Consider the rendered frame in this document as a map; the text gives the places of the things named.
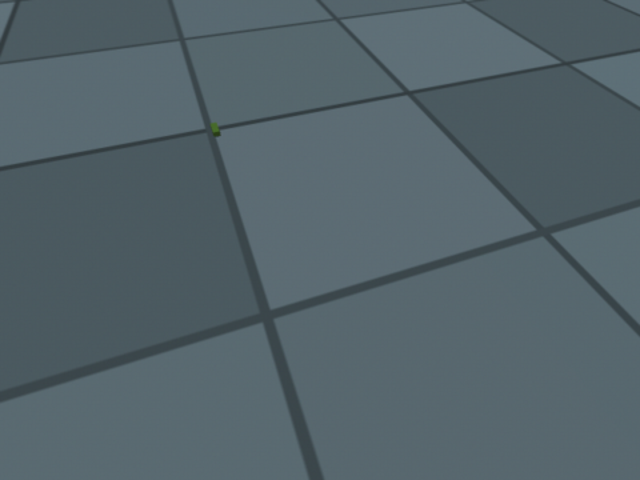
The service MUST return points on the small box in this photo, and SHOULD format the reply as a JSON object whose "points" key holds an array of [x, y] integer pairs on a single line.
{"points": [[215, 129]]}

